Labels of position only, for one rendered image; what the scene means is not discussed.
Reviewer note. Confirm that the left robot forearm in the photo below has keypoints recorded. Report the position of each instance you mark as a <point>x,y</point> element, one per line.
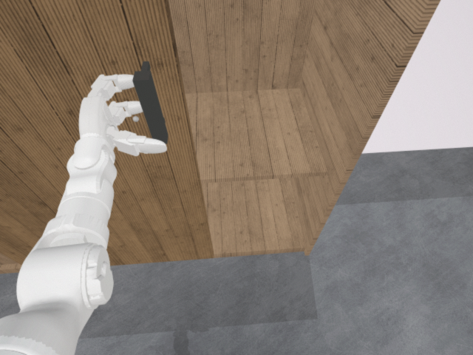
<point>86,205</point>

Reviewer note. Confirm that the handle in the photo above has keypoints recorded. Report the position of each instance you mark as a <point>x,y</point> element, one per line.
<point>146,92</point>

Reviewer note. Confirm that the robot left upper arm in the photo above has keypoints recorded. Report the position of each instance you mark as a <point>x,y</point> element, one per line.
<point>59,289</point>

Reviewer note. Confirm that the left robot hand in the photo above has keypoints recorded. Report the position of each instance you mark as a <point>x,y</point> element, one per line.
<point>96,118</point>

